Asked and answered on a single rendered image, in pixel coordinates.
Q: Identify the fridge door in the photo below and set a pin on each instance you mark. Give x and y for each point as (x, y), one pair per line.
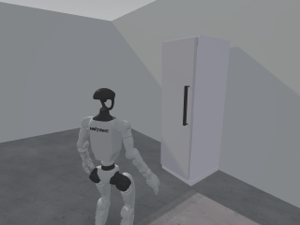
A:
(179, 61)

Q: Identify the handle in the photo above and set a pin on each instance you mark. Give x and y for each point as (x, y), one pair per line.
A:
(185, 105)

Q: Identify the right robot upper arm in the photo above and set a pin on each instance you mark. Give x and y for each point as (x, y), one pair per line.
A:
(124, 128)

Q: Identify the left robot upper arm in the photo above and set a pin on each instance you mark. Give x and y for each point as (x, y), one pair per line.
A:
(84, 133)

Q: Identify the left robot hand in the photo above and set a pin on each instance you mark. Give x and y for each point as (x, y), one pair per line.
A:
(90, 164)

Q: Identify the right robot hand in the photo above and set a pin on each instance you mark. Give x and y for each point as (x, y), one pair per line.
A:
(153, 183)

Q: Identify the robot right forearm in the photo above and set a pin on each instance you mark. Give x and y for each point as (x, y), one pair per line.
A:
(141, 166)

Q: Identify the right robot shin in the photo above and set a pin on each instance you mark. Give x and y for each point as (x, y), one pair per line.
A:
(130, 218)

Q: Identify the robot left forearm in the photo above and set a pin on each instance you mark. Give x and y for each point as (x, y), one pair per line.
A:
(84, 154)

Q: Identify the right robot thigh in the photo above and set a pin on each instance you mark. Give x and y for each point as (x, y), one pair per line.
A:
(125, 183)

